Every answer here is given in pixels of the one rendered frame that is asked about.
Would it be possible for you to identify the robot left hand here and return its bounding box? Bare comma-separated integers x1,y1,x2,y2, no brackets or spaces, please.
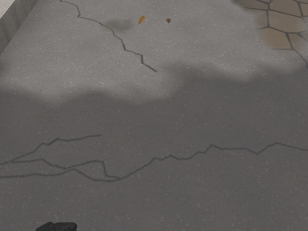
36,221,77,231

